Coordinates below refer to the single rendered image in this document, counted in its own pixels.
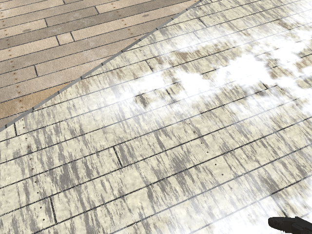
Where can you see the right robot hand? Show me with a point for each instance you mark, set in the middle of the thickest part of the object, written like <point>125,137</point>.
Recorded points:
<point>294,225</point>

